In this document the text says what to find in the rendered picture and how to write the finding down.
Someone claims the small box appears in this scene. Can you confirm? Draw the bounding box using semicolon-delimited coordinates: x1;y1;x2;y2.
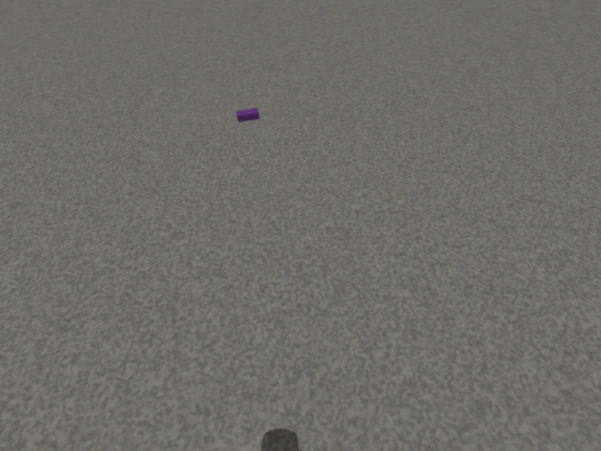
237;108;259;122

